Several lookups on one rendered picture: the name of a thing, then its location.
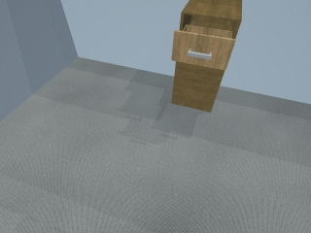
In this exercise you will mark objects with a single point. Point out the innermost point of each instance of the cabinet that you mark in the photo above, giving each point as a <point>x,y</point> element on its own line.
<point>197,86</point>

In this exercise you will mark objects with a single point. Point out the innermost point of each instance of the drawer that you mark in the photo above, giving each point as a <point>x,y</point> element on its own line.
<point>203,40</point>

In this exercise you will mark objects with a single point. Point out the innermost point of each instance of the handle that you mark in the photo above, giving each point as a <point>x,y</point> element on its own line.
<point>199,54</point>

